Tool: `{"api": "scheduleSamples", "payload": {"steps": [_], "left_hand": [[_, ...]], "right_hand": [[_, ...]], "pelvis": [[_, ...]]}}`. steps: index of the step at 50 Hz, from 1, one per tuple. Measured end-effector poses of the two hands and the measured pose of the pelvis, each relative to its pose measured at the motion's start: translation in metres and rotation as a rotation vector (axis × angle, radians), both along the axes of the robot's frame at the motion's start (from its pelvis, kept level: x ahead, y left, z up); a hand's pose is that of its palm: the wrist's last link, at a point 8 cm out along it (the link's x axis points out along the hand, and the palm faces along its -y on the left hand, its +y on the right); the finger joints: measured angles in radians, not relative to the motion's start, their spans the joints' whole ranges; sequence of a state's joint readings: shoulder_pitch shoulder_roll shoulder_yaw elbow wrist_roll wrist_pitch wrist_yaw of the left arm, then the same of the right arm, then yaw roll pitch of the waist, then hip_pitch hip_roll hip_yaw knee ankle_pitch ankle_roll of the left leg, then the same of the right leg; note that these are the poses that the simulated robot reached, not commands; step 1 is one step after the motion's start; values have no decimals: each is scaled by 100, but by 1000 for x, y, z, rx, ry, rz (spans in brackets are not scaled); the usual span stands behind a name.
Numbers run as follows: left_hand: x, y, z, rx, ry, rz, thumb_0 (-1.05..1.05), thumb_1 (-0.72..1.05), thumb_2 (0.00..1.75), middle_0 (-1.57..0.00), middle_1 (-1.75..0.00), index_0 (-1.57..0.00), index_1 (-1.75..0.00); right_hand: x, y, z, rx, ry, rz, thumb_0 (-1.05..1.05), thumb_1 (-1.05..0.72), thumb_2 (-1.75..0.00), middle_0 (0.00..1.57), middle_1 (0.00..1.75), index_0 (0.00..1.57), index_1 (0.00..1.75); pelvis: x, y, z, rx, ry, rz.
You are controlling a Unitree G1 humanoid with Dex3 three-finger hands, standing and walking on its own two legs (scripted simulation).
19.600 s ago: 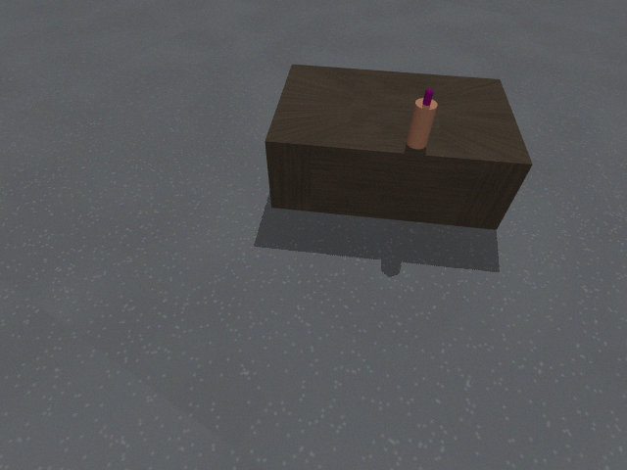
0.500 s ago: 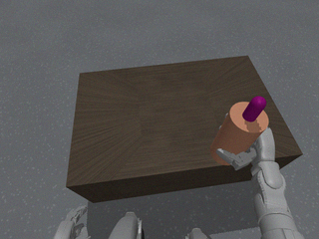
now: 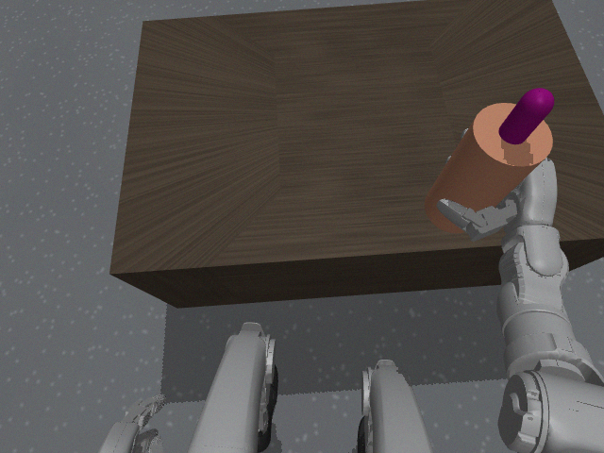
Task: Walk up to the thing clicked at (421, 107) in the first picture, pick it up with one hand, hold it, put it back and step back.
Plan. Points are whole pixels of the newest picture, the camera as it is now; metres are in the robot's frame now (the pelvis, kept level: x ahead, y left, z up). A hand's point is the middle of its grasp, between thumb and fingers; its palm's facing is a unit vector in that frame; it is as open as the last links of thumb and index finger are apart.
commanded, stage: crouch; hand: right
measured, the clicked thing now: (487, 164) +0.46 -0.16 +0.05
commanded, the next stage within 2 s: lower in 0.44 s
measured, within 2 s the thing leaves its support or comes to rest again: rests again in 1.82 s
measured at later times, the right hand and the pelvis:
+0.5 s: hand (457, 187) +0.49 -0.16 -0.05, palm faces -0.02 +1.00 -0.01, open 10.7 cm; pelvis -0.02 -0.01 -0.06, yaw +0 degrees
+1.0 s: hand (440, 200) +0.50 -0.16 -0.12, palm faces +0.00 +1.00 -0.02, open 10.7 cm; pelvis -0.04 -0.01 -0.12, yaw -1 degrees
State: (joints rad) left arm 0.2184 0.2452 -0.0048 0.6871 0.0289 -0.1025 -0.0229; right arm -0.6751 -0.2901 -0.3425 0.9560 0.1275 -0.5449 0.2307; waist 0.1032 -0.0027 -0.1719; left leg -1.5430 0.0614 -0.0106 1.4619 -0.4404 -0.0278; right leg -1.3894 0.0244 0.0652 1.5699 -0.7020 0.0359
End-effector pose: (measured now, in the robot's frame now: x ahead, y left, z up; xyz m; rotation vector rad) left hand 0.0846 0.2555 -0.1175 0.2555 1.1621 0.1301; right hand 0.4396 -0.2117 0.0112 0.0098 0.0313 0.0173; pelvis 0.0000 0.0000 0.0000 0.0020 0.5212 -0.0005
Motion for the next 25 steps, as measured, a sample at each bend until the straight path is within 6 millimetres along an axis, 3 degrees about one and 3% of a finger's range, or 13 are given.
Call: {"api": "scheduleSamples", "payload": {"steps": [10,25], "left_hand": [[-17,6,-25,40,35,-1,1,91,90,-21,-31,-21,-31],[-39,-2,-54,43,86,5,1,91,90,-21,-31,-21,-31]], "right_hand": [[12,-2,-29,-9,-1,9,-1,47,-111,69,98,69,98],[26,0,-57,-16,7,5,-1,47,-111,69,98,69,98]], "pelvis": [[-13,-4,-29,10,41,-8],[-22,-12,-58,17,70,-17]]}}
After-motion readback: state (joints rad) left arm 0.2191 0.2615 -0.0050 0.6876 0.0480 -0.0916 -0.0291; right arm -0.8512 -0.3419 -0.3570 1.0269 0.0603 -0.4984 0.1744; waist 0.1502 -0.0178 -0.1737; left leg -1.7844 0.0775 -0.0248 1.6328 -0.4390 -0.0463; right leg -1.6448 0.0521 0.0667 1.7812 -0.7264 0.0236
